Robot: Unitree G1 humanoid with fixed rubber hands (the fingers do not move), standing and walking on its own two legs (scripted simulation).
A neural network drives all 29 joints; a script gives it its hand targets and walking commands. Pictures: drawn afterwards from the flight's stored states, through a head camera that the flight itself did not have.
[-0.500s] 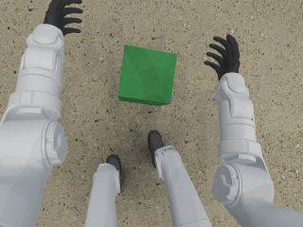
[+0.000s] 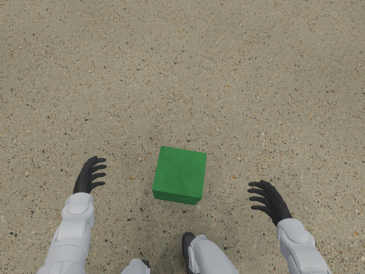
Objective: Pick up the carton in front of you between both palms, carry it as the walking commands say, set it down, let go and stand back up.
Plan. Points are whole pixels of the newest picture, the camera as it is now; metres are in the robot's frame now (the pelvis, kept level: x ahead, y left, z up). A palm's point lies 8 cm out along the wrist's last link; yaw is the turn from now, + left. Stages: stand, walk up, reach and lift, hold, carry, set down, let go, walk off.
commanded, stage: let go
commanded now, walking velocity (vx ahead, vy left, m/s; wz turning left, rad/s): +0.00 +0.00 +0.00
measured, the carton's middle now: (179, 177) +0.45 -0.08 -0.62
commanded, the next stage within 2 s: stand in 0.86 s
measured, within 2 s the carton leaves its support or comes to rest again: neither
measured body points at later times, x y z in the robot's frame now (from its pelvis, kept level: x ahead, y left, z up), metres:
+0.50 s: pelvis +0.04 +0.04 +0.03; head +0.07 +0.04 +0.48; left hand +0.22 +0.27 -0.05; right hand +0.21 -0.20 -0.05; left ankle -0.03 +0.14 -0.71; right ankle +0.06 -0.10 -0.71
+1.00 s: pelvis +0.03 +0.02 +0.02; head +0.03 +0.00 +0.47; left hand +0.18 +0.29 -0.06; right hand +0.17 -0.25 -0.07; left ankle -0.03 +0.14 -0.71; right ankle +0.06 -0.10 -0.71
